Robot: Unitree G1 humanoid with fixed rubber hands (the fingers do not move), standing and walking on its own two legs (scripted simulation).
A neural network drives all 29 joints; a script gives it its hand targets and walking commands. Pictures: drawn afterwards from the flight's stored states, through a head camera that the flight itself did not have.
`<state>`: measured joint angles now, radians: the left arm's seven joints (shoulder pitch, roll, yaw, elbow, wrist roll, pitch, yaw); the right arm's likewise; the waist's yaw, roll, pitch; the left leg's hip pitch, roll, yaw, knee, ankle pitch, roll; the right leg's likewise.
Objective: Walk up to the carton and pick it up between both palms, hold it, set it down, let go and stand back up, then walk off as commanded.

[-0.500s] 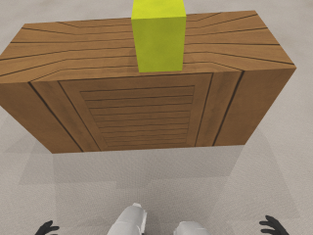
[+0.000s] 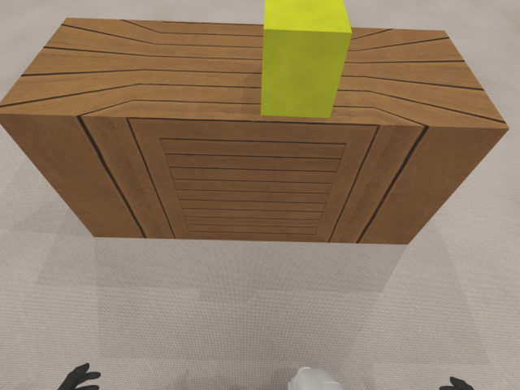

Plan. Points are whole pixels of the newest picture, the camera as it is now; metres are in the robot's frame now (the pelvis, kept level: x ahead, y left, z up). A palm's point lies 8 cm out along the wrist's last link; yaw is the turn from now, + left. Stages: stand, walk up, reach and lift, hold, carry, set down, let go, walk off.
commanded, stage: walk off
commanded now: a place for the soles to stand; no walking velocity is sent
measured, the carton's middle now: (298, 52) +0.87 -0.11 +0.02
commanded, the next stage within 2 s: stand in 0.48 s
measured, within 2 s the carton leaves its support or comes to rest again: neither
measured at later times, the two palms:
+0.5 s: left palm out of the picture +0.13 +0.29 -0.10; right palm out of the picture +0.10 -0.33 -0.09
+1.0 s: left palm (72, 389) +0.14 +0.28 -0.09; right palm out of the picture +0.11 -0.33 -0.09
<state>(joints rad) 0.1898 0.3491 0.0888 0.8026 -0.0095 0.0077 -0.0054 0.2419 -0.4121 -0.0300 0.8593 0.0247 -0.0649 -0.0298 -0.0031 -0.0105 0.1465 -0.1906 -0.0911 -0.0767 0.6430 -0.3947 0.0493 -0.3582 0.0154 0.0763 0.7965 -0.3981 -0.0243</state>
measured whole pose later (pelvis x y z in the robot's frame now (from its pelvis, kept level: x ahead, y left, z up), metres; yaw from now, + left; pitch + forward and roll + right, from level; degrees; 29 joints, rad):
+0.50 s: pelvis +0.02 -0.01 +0.00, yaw -1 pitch -3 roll +1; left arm 0.19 0.35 0.09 0.80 -0.01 -0.02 0.00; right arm 0.22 -0.40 -0.03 0.86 0.02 -0.06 -0.03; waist 0.00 -0.02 0.13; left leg -0.23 -0.08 -0.07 0.63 -0.34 0.03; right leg -0.28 0.00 0.07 0.65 -0.28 0.00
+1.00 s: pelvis +0.02 -0.01 +0.01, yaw -1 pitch -3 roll +1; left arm 0.19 0.35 0.09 0.80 -0.01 -0.03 -0.01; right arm 0.21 -0.40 -0.03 0.86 0.02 -0.06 -0.03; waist 0.00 -0.01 0.10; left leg -0.22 -0.07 -0.07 0.59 -0.32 0.02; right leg -0.27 0.01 0.07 0.62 -0.30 0.00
